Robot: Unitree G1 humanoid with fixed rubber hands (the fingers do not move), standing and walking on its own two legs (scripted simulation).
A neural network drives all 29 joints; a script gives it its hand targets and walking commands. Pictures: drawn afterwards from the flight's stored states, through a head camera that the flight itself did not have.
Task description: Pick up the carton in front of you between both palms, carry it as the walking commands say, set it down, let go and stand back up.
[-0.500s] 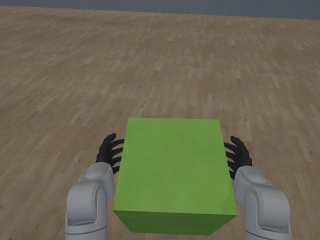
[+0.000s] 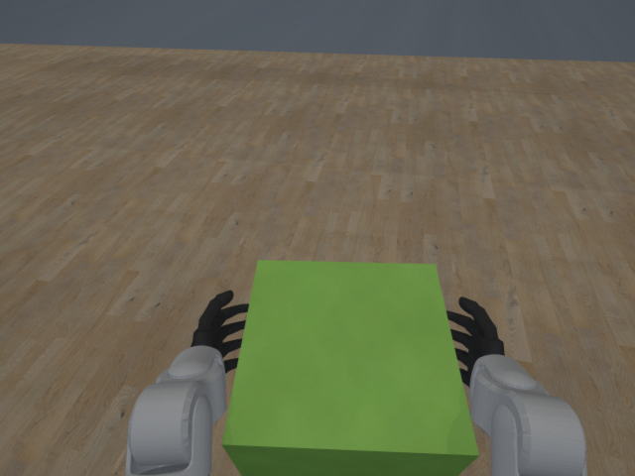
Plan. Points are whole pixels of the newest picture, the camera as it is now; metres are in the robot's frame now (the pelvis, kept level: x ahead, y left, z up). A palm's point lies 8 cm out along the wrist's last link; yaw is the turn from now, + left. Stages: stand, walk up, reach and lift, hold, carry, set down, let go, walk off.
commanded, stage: carry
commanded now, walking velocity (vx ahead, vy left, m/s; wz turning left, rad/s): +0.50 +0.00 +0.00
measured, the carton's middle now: (342, 389) +0.25 +0.00 +0.02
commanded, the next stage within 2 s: none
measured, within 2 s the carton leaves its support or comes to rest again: neither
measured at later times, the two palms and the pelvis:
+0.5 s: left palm (236, 200) +0.53 +0.17 +0.11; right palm (417, 197) +0.53 -0.12 +0.12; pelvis +0.28 +0.03 +0.01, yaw -2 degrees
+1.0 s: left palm (256, 166) +0.64 +0.16 +0.11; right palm (418, 168) +0.63 -0.14 +0.11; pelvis +0.39 +0.01 +0.02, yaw -2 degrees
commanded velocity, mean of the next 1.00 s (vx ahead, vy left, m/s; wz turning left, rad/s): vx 0.09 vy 0.00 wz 0.00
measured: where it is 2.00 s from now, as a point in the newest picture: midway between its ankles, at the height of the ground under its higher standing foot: outside the picture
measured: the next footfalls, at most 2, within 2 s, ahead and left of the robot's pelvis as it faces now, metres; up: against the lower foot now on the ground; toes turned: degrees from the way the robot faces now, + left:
left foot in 0.42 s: +0.41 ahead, +0.12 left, +0.00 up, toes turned -16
right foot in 0.62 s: +0.33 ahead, -0.10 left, +0.00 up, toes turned -4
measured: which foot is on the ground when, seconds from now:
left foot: up 0.00-0.40, down 0.42-1.00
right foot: down 0.00-0.42, up 0.44-0.60, down 0.62-1.00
